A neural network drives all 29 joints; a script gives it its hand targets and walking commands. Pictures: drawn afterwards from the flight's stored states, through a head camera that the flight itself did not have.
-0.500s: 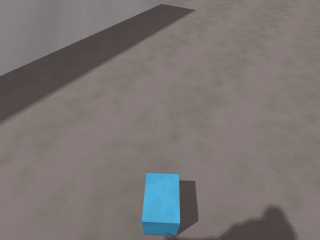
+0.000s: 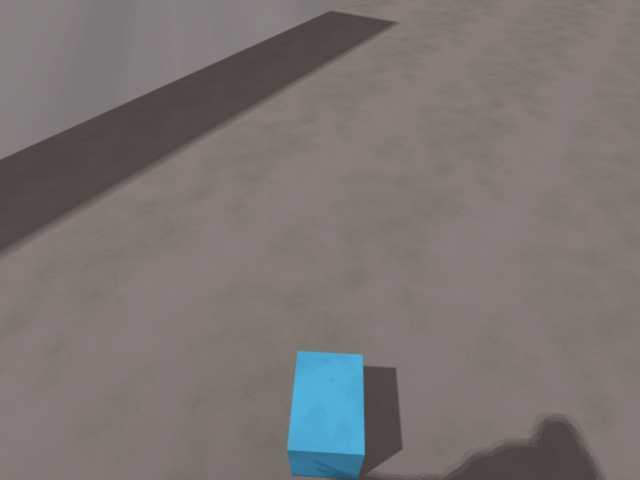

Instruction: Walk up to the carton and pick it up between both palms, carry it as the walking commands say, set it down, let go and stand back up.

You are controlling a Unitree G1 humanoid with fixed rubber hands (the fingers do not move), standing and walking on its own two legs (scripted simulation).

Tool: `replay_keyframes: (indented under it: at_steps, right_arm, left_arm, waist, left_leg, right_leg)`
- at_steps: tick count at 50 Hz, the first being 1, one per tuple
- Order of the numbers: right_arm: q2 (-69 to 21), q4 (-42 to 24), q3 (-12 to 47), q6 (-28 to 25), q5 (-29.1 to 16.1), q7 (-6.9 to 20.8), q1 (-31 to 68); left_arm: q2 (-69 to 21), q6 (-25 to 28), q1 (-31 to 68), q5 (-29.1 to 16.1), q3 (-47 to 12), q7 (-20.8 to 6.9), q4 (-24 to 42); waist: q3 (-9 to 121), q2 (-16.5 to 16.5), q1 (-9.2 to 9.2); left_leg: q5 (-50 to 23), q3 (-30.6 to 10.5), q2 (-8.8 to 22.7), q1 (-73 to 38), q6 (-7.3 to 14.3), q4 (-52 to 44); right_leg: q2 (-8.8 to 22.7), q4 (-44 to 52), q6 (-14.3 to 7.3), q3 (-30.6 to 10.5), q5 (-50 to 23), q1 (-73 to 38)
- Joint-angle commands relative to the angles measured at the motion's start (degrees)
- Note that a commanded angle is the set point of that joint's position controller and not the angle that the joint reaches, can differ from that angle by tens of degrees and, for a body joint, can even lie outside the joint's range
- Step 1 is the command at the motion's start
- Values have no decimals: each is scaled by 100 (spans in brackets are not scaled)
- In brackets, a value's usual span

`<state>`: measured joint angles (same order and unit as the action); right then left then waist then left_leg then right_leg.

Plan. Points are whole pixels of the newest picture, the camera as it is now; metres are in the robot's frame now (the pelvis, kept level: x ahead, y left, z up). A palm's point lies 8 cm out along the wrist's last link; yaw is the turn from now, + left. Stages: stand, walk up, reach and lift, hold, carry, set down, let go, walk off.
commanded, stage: reach and lift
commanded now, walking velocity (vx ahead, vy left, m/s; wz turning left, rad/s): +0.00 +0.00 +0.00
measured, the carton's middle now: (327, 415) +0.44 -0.02 -0.65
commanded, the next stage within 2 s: none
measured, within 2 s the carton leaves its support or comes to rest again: neither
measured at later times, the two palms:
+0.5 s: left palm (146, 472) +0.19 +0.25 -0.15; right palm out of the picture +0.16 -0.26 -0.17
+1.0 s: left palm (211, 389) +0.33 +0.19 -0.20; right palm (457, 401) +0.31 -0.23 -0.21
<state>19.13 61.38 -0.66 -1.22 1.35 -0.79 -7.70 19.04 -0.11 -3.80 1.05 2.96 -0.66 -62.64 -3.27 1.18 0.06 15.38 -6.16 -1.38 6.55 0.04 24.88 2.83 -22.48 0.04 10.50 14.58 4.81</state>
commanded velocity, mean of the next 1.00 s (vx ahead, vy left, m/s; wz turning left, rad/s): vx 0.00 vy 0.00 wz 0.00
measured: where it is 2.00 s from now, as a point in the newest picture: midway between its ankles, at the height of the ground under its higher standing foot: outside the picture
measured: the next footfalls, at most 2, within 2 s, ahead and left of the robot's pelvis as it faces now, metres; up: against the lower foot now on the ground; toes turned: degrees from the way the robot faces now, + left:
none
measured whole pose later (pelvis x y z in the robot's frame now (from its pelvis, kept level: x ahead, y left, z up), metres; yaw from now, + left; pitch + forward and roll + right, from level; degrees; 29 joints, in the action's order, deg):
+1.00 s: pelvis -0.14 +0.02 -0.10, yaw -8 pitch +25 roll +1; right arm 18.7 45.4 -8.5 26.1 -1.5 -2.2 60.2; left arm 16.0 -24.7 53.4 -3.7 14.5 4.4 -37.7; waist -16.1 0.2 3.3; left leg 15.1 2.0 1.0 68.1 -0.1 58.1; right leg 1.7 -56.2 -1.4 1.7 11.2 70.3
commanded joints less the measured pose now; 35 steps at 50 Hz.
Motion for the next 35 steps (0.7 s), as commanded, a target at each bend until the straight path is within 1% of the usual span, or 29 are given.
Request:
replay_keyframes:
  at_steps: [1,2,3,4,5,6,8,9,10,11,12,14,15,17,18,21,22,23,24,25,26,27,28,29,30,31,32,33,35]
  right_arm:
    - [408,-2429,-759,227,-98,37,1899]
    - [512,-3388,-471,686,-238,93,1931]
    - [494,-3099,-600,1049,-51,168,1493]
    - [632,-3232,-535,1280,-17,265,1366]
    - [944,-3280,-680,1486,115,289,1241]
    - [1029,-3019,-766,1796,282,339,747]
    - [1111,-2900,-1059,1961,359,375,388]
    - [1100,-3081,-1313,2019,558,344,346]
    - [1007,-3007,-1201,1950,586,437,346]
    - [1030,-3290,-1243,1900,633,415,349]
    - [704,-3511,-1015,1835,468,439,627]
    - [708,-3685,-1034,1618,437,388,953]
    - [631,-3852,-838,1570,245,404,1256]
    - [588,-3784,-679,1593,111,384,1796]
    - [750,-4027,-668,1626,99,351,2289]
    - [616,-3981,-702,1732,27,269,2900]
    - [882,-4390,-896,1697,20,268,3121]
    - [843,-4250,-780,1830,9,300,3301]
    - [1043,-4285,-904,1928,-36,258,3500]
    - [1088,-4183,-949,2080,159,211,3852]
    - [991,-4018,-955,2227,15,243,3815]
    - [1184,-4399,-905,2255,83,212,4595]
    - [995,-3997,-857,2431,0,213,4586]
    - [932,-3953,-867,2551,104,178,4782]
    - [807,-3658,-868,2669,-24,168,4996]
    - [876,-3782,-909,2748,102,150,5338]
    - [882,-3345,-863,2832,-122,154,5507]
    - [859,-3458,-883,2850,26,129,5718]
    - [958,-3558,-950,2826,15,117,6316]
  left_arm:
    - [475,-183,1431,-47,611,76,2455]
    - [743,-552,1474,-90,584,-13,2932]
    - [837,-810,1219,-65,622,-50,3021]
    - [905,-1044,949,-9,674,-73,3323]
    - [1069,-1248,750,-60,753,-71,3481]
    - [855,-1527,464,3,670,-72,3650]
    - [732,-1703,196,201,749,7,3781]
    - [659,-1790,84,215,733,21,3827]
    - [705,-1731,-132,338,920,96,3676]
    - [615,-1670,-81,269,870,92,3827]
    - [646,-1576,-148,288,1041,43,3632]
    - [471,-1380,-111,190,933,16,3416]
    - [629,-1308,427,141,1071,11,3731]
    - [376,-1335,723,16,921,-14,3404]
    - [489,-1373,917,45,1070,18,3437]
    - [489,-1415,1952,-163,1071,31,4033]
    - [555,-1427,2039,-230,1038,96,4173]
    - [586,-1521,2257,-274,1084,113,4277]
    - [541,-1672,2284,-271,1019,134,4326]
    - [597,-1802,2533,-363,1077,143,4402]
    - [572,-1957,2578,-260,1055,185,4198]
    - [413,-1980,2928,-529,996,136,4478]
    - [519,-2155,3182,-426,1087,172,4473]
    - [608,-2264,3502,-446,1112,205,4411]
    - [556,-2362,3945,-404,1093,228,4431]
    - [645,-2442,3980,-466,1190,205,4325]
    - [623,-2492,4603,-486,1035,244,4446]
    - [631,-2524,4447,-427,1189,240,4182]
    - [713,-2496,4698,-349,1411,291,4083]
  waist:
    - [-190,-461,183]
    - [-262,-180,-11]
    - [164,-184,4]
    - [370,44,203]
    - [772,-123,134]
    - [1112,396,45]
    - [1498,653,141]
    - [2000,469,164]
    - [2092,346,387]
    - [2464,129,332]
    - [2333,111,629]
    - [2516,-318,446]
    - [2827,-171,622]
    - [2632,-354,541]
    - [2631,-482,714]
    - [3306,-306,587]
    - [3815,-517,464]
    - [3733,-379,613]
    - [4058,-318,459]
    - [4016,-565,375]
    - [3679,-191,534]
    - [3938,-541,434]
    - [3983,-468,494]
    - [3637,-833,463]
    - [3601,-472,412]
    - [3610,-751,454]
    - [3679,-273,338]
    - [3817,-562,354]
    - [4024,-483,516]
  left_leg:
    - [-916,655,-309,1520,-144,119]
    - [-328,656,-156,1814,-172,303]
    - [-561,743,-83,2058,-78,328]
    - [-545,812,-34,2041,-114,236]
    - [-885,781,33,2096,-105,322]
    - [-1160,829,133,1998,-142,510]
    - [-2267,666,143,1619,-232,937]
    - [-2502,575,80,1605,-177,1073]
    - [-2778,604,50,1591,-191,1074]
    - [-3057,570,-19,1547,-199,1162]
    - [-2635,587,-50,2126,-87,1297]
    - [-2591,535,-108,2694,-96,1525]
    - [-2532,571,-107,2682,-75,1673]
    - [-2322,548,-92,2910,-158,1781]
    - [-2027,603,-51,3124,-156,1883]
    - [-1515,612,2,3548,-107,2232]
    - [-1972,577,-24,3362,-91,2330]
    - [-1625,674,21,3365,-54,2335]
    - [-1627,609,51,2917,-120,2320]
    - [-1313,672,107,3079,-84,2381]
    - [-1075,568,140,3246,-106,2264]
    - [-624,720,111,3471,-79,2351]
    - [-238,793,83,3479,-78,2272]
    - [277,807,110,3834,-9,2180]
    - [541,832,98,3897,-23,2189]
    - [743,846,125,4145,28,2136]
    - [745,790,122,4040,-83,2058]
    - [759,881,119,4171,-30,2090]
    - [616,935,44,4418,-47,2120]
  right_leg:
    - [-234,-398,130,-917,-827,1220]
    - [-306,-465,74,-868,-277,1141]
    - [-273,-648,44,-888,-699,710]
    - [-268,-763,76,-1000,-715,452]
    - [-365,-958,68,-951,-985,374]
    - [-374,-1122,28,-1024,-1081,456]
    - [-517,-1403,-80,-1155,-1492,878]
    - [-429,-1405,-145,-1301,-1888,792]
    - [-505,-1502,-125,-1355,-2045,813]
    - [-550,-1618,-83,-1290,-2343,775]
    - [-463,-1779,-61,-1513,-2502,626]
    - [-431,-2159,9,-1553,-3273,532]
    - [-390,-2302,1,-1611,-3065,672]
    - [-438,-2325,-7,-1531,-2630,1085]
    - [-397,-2408,31,-1537,-2266,1150]
    - [-362,-2673,-45,-1587,-1863,1407]
    - [-417,-2810,-15,-1479,-2056,1481]
    - [-453,-2852,-17,-1443,-1547,1627]
    - [-467,-2716,-42,-1357,-1242,1868]
    - [-484,-2765,9,-1381,-935,1947]
    - [-453,-2758,-34,-1327,-642,2253]
    - [-462,-2762,-82,-1438,-517,1922]
    - [-411,-2677,-75,-1396,-84,2003]
    - [-410,-2689,-39,-1361,234,2160]
    - [-362,-2691,-48,-1391,486,2377]
    - [-353,-2571,-73,-1447,622,2028]
    - [-361,-2641,-103,-1319,608,2455]
    - [-373,-2588,-80,-1369,530,2147]
    - [-401,-2661,-64,-1365,359,2112]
